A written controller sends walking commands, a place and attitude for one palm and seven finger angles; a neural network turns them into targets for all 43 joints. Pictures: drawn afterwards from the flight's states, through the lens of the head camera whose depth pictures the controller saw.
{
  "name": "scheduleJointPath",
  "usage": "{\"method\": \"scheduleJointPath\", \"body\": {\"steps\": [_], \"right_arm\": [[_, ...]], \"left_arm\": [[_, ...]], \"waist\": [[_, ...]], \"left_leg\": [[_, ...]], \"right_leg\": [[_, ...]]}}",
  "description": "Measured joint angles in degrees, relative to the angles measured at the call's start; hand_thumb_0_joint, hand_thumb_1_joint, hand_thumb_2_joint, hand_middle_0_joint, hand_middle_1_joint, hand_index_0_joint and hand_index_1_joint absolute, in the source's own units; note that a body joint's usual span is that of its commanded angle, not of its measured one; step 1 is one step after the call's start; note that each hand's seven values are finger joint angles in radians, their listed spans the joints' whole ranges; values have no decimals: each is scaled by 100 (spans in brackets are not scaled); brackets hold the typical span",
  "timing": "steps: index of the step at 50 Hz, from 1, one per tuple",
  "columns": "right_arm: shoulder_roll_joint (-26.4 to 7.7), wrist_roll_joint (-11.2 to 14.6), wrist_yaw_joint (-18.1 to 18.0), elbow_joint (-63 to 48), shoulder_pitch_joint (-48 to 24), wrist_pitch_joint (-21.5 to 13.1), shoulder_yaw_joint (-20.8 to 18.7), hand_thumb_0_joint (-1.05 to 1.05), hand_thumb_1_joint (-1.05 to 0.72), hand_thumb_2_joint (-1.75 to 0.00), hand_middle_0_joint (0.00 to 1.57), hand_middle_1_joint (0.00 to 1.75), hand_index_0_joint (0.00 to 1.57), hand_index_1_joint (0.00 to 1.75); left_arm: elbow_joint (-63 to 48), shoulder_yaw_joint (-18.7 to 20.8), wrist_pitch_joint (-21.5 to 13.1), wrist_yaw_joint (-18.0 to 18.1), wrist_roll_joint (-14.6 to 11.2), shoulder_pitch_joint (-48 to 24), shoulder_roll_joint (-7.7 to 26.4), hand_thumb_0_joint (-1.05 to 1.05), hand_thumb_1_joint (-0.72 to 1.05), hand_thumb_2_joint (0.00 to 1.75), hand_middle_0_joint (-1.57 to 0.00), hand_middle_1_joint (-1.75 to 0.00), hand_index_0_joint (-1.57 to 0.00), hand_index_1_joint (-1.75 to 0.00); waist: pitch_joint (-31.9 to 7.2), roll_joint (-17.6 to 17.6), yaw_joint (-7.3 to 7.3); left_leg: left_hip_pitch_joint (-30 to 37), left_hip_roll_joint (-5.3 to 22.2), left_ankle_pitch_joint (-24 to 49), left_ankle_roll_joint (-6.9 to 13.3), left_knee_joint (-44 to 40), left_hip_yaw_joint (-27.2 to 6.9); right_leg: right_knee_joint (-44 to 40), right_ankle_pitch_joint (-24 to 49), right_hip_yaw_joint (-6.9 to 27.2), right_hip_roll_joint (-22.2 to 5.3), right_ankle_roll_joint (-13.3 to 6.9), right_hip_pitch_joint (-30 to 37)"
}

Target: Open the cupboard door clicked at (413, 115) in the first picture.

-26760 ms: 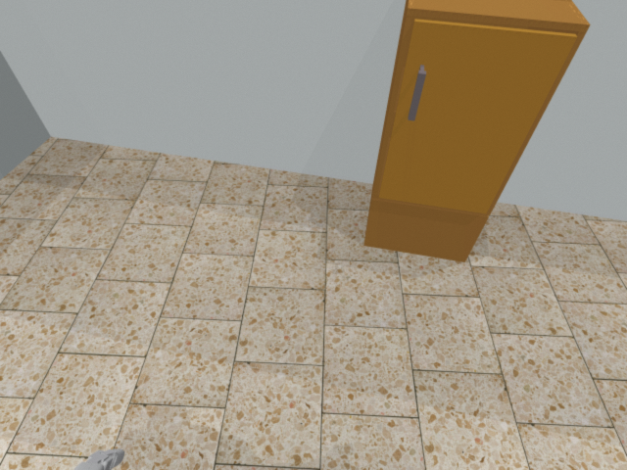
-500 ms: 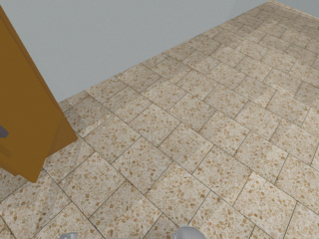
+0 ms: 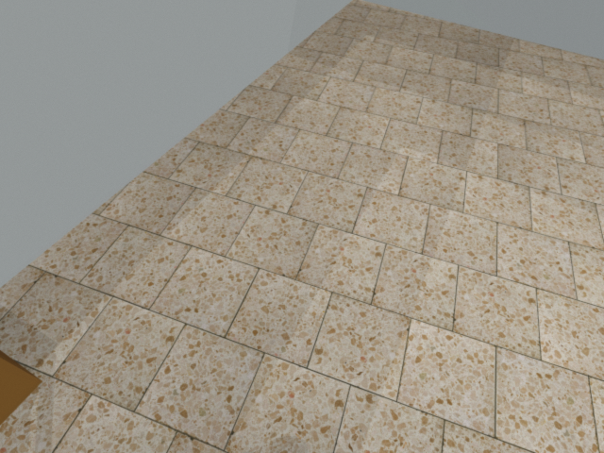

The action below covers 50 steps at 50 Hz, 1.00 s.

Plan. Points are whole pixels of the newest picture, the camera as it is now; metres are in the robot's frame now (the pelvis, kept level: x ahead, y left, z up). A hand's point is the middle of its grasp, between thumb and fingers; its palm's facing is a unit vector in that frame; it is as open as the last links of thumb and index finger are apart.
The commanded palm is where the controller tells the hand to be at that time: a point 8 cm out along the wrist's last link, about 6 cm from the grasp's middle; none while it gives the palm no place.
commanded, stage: walk to a spot facing it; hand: left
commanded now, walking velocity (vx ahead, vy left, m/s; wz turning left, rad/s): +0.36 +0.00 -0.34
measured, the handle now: out of the picture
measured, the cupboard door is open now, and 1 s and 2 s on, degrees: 49 49 49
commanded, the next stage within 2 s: turn to face it in 1.06 s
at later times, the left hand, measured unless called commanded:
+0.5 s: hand (228, 368) +0.27 +0.13 -0.16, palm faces -0.08 -0.98 -0.19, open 7.2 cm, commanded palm none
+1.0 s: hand (285, 263) +0.48 +0.04 -0.15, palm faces -0.07 -0.98 -0.19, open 7.2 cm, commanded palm none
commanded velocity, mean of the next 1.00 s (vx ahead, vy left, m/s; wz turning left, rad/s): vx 0.37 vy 0.00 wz -0.08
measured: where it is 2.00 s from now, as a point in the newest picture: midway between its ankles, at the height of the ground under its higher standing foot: (352, 308)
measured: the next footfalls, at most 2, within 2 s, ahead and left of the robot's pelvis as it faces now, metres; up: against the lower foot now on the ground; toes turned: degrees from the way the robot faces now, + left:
right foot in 0.24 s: +0.20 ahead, -0.16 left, +0.00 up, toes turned -10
left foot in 0.54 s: +0.36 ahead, +0.07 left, +0.00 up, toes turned -1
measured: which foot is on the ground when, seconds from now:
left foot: down 0.00-0.24, up 0.26-0.52, down 0.54-0.78, up 0.80-1.00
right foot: up 0.00-0.22, down 0.24-0.54, up 0.56-0.76, down 0.78-1.00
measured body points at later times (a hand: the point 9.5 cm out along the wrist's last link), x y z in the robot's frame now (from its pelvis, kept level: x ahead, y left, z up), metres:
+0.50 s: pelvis +0.21 -0.06 +0.01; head +0.24 -0.05 +0.46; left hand +0.28 +0.18 -0.14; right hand +0.23 -0.31 -0.13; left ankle +0.29 +0.07 -0.71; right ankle +0.16 -0.15 -0.72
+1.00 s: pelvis +0.44 -0.14 +0.02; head +0.46 -0.14 +0.47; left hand +0.48 +0.09 -0.14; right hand +0.44 -0.38 -0.13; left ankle +0.50 -0.01 -0.68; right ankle +0.37 -0.22 -0.72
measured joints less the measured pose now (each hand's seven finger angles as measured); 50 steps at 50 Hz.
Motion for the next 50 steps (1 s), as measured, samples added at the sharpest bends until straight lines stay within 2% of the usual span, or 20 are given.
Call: {"method": "scheduleJointPath", "body": {"steps": [2,4,7,10,12,13,15,17,20,24,26,28,31,33,36,39,42,45,47,50], "right_arm": [[132,-28,-13,79,179,-39,54,0,-90,-90,20,30,20,30],[221,-27,-28,238,382,-45,97,0,-90,-90,20,30,20,30],[261,-25,-10,510,642,-2,125,0,-90,-90,20,30,20,30],[245,-15,27,719,866,101,95,0,-90,-90,20,30,21,30],[262,36,47,822,1087,179,73,0,-90,-90,21,30,21,30],[248,77,63,906,1104,256,61,0,-90,-90,21,30,21,30],[145,104,75,1079,912,423,-10,0,-90,-90,21,30,20,30],[85,86,67,1129,664,478,-76,0,-90,-90,20,30,20,30],[112,76,76,978,322,428,-135,1,-90,-90,20,30,20,30],[188,70,123,697,-28,265,-140,0,-91,-90,20,30,20,30],[161,65,128,586,-135,145,-112,0,-90,-90,20,30,20,30],[131,17,90,500,-219,11,-95,0,-90,-90,20,30,20,30],[278,-16,42,448,-153,-36,-46,0,-90,-90,20,30,20,30],[331,-15,16,516,16,-40,-21,0,-90,-90,20,30,20,30],[280,-6,3,745,244,35,-28,0,-91,-90,20,30,20,30],[244,33,57,944,502,172,-38,0,-91,-90,20,30,20,30],[173,85,105,1178,568,401,-75,0,-91,-90,20,30,20,30],[109,86,109,1262,387,456,-128,0,-91,-90,20,30,20,30],[129,91,118,1177,221,429,-147,1,-91,-90,20,30,20,30],[184,108,173,966,-101,365,-155,1,-91,-90,20,30,20,30]], "left_arm": [[29,58,8,-30,47,-130,51,1,91,90,-20,-30,-21,-30],[-39,77,-28,-74,67,-325,48,1,91,90,-20,-30,-20,-30],[-198,19,-102,-124,37,-576,-36,1,91,90,-20,-30,-20,-30],[-298,-32,-180,-140,20,-747,-84,1,91,90,-20,-30,-20,-30],[-372,-55,-287,-131,29,-793,-27,1,91,90,-20,-30,-20,-30],[-377,-40,-366,-82,17,-827,-32,1,91,90,-20,-30,-20,-30],[-325,-46,-418,33,-28,-832,-146,0,91,90,-20,-30,-20,-30],[-239,-63,-416,133,-38,-679,-229,0,91,90,-20,-30,-20,-30],[-8,-36,-417,218,-30,-356,-275,0,91,90,-20,-30,-20,-30],[296,29,-422,206,-31,13,-139,-1,94,90,-20,-30,-21,-30],[416,22,-392,173,-46,217,-125,-1,94,90,-20,-30,-21,-30],[492,8,-337,148,-58,411,-114,0,93,90,-20,-30,-21,-30],[625,26,-212,125,-7,349,-14,0,92,90,-20,-30,-20,-30],[579,34,-189,79,12,171,-20,0,92,90,-20,-30,-20,-30],[363,-15,-251,0,2,-82,-128,1,92,90,-20,-30,-20,-30],[135,-48,-401,-43,3,-194,-138,1,91,90,-20,-30,-20,-30],[86,-40,-522,52,1,-279,-206,0,91,90,-20,-30,-20,-30],[151,-67,-577,190,0,-107,-336,0,91,90,-20,-30,-20,-30],[264,-25,-621,278,-15,72,-323,0,93,90,-20,-30,-21,-30],[484,-59,-643,268,-11,319,-265,0,94,90,-20,-30,-21,-30]], "waist": [[-28,-85,-10],[-3,-97,35],[64,15,71],[130,120,-16],[103,10,-76],[124,-29,-45],[249,119,-46],[258,170,-64],[155,42,-46],[51,-100,79],[11,-55,138],[-54,15,162],[-86,-160,119],[-93,-140,141],[-59,39,191],[-56,78,174],[-39,127,222],[-52,145,184],[-87,53,164],[-54,-101,179]], "left_leg": [[201,22,-90,-18,-168,93],[481,47,-27,-117,-559,155],[897,136,38,-210,-1043,275],[1211,265,-188,-351,-1054,397],[1153,295,-596,-337,-426,463],[924,279,-998,-257,340,364],[327,223,-1336,-141,1884,-77],[-190,167,-1111,-115,2535,-228],[-581,117,-727,-112,2040,-166],[-449,-12,-5,-117,423,-39],[-152,-84,223,-62,-339,29],[-63,-60,467,119,-410,-27],[102,-150,86,67,-183,103],[359,-186,61,-21,-481,88],[764,-137,78,-120,-892,52],[950,-59,-351,-172,-595,25],[414,-70,-1302,-4,1196,-216],[-272,-92,-1043,6,2341,-262],[-550,-70,-762,-39,2119,-150],[-720,-81,-257,-43,1134,19]], "right_leg": [[1009,240,-173,-134,8,-492],[1288,653,-347,-312,57,-850],[336,953,-581,-473,86,-957],[-991,1210,-800,-424,41,-636],[-1741,1190,-766,-405,-142,-216],[-1653,1499,-731,-420,-207,-222],[-1376,1325,-792,-307,-193,-109],[-1601,1200,-803,-195,-151,170],[-2166,1287,-698,-96,-126,595],[-2546,1184,-536,-31,-112,1071],[-2368,920,-471,14,-60,1203],[-1360,411,-468,48,-72,906],[660,229,-418,-107,-63,79],[970,475,-495,-274,-4,-326],[-187,765,-657,-490,82,-425],[-1572,983,-717,-542,70,-74],[-1401,1124,-839,-498,-10,91],[-1858,1020,-985,-404,-5,612],[-2315,1092,-1021,-364,1,970],[-2829,1113,-1029,-339,-1,1446]]}}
